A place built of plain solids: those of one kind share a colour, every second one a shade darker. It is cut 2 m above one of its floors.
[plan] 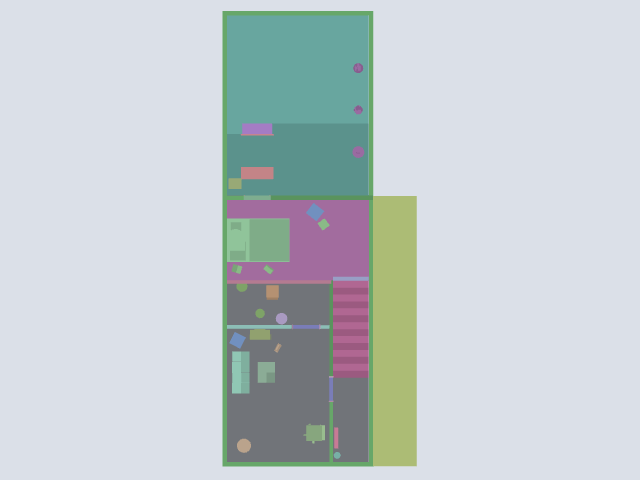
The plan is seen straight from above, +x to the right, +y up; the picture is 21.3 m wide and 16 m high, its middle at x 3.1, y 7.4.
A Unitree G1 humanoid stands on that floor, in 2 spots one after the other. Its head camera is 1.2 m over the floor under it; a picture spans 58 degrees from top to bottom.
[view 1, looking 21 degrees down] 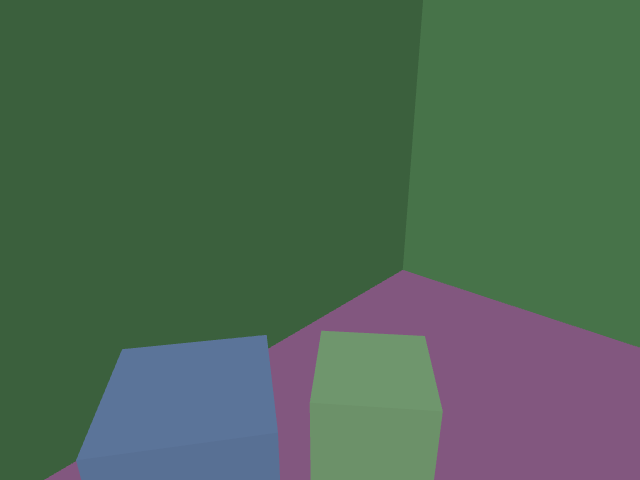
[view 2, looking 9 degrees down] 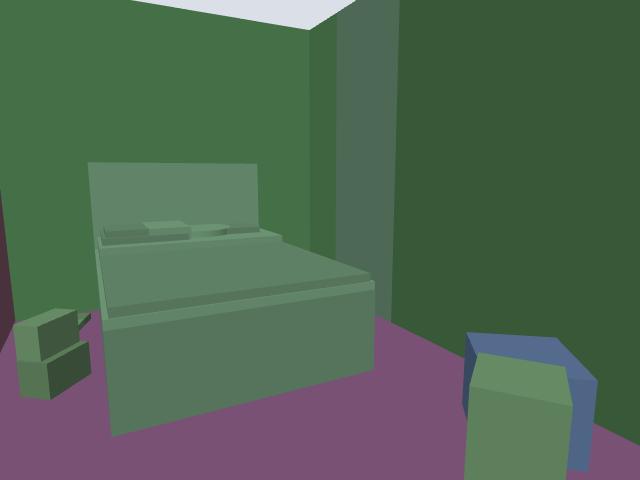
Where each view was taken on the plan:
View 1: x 2.45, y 7.41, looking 42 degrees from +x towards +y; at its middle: wall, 2.12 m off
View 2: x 4.13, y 6.66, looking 152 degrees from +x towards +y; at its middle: wall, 4.47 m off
